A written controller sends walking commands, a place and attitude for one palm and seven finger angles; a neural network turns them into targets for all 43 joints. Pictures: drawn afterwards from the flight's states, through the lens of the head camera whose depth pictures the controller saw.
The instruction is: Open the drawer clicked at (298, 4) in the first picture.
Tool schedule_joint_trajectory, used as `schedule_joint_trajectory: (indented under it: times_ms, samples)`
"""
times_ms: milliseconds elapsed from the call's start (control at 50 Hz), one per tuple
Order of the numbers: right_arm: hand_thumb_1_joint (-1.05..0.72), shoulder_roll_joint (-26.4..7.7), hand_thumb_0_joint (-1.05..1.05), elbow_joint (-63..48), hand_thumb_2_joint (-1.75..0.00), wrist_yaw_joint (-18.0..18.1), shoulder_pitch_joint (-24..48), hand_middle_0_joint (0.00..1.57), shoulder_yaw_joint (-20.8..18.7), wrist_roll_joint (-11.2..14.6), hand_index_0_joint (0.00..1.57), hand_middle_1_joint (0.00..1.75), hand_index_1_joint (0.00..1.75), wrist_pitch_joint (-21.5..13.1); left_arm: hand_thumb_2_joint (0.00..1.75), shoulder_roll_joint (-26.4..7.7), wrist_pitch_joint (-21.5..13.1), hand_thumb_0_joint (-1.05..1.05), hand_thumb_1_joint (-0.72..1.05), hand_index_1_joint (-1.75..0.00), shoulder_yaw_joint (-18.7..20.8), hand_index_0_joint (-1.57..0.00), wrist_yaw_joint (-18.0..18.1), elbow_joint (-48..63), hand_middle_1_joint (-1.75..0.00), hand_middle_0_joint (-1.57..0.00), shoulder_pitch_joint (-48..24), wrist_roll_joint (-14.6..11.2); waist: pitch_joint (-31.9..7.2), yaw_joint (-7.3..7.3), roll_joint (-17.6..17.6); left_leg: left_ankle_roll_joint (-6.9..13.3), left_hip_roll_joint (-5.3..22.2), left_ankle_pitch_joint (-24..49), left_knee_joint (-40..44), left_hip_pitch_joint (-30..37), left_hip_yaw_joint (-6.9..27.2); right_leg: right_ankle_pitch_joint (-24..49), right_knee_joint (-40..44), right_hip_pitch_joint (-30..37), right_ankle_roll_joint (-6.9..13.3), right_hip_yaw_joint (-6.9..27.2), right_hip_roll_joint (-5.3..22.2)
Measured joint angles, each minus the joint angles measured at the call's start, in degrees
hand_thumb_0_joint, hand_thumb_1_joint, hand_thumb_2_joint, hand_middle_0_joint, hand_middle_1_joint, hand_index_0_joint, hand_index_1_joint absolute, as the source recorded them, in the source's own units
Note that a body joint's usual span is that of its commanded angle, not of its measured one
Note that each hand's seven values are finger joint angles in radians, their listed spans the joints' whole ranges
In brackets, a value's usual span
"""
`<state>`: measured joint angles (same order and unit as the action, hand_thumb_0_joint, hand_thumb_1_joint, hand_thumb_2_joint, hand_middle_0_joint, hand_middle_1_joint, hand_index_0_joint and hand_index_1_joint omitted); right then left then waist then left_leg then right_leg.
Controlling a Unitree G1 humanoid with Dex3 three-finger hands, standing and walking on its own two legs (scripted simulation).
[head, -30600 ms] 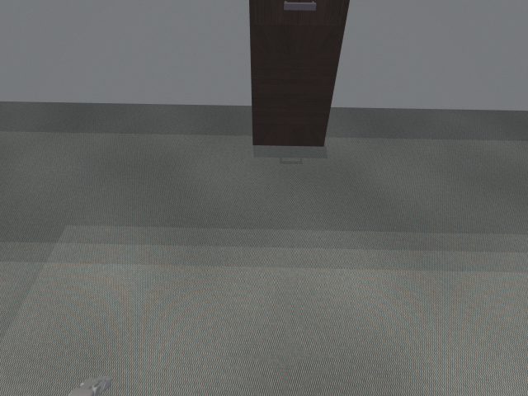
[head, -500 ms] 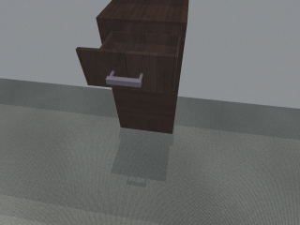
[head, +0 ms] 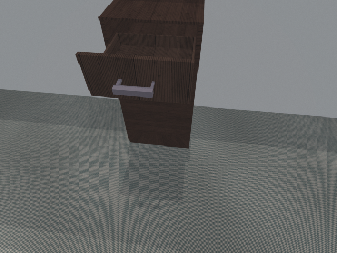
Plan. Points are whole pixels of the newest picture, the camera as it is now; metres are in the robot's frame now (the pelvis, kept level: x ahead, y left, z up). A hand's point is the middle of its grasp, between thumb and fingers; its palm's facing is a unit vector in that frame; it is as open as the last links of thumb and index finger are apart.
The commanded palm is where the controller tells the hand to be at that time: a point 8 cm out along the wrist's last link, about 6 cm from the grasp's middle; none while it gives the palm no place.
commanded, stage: look to check the result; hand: left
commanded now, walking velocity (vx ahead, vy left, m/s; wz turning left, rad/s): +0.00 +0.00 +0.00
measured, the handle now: (134, 87) +0.62 +0.15 +0.03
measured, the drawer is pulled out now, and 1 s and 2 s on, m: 0.29 0.29 0.29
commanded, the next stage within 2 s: stand and wait in 0.42 s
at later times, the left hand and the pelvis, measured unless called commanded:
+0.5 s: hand out of the picture +0.02 +0.17 -0.17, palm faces +0.03 -0.98 -0.20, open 7.3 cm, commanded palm none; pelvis +0.02 +0.00 +0.00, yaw +0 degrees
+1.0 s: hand out of the picture +0.04 +0.18 -0.17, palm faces +0.02 -0.98 -0.22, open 7.3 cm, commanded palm none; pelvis +0.02 +0.00 +0.00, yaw +0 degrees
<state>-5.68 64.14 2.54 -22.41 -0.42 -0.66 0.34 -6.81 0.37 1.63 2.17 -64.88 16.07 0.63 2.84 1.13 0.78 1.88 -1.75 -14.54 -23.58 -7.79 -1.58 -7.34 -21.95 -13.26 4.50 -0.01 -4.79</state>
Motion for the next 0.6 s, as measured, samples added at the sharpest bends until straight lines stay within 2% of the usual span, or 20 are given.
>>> schedule_joint_trajectory:
  times_ms: [600]
  samples:
    - [-0.91,-0.93,0.00,-0.33,-0.90,0.16,4.97,0.20,-0.10,0.30,0.19,0.30,0.30,-0.50,0.90,-0.84,-0.36,0.01,0.92,-0.30,-0.34,-0.20,0.23,0.02,-0.30,-0.20,-1.55,-0.03,1.35,-0.18,0.01,0.09,-0.04,-1.14,1.27,2.46,-0.17,-1.97,-0.50,1.57,-0.15,0.35,-0.07]
